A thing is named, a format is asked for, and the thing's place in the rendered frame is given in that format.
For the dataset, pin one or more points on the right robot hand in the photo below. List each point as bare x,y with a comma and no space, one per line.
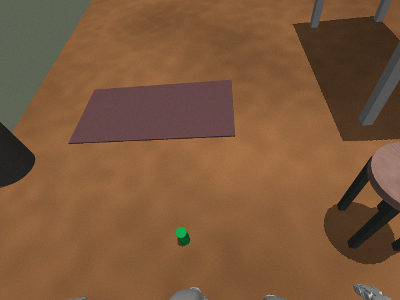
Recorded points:
369,293

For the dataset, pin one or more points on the stool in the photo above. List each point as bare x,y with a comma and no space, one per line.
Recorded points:
383,172

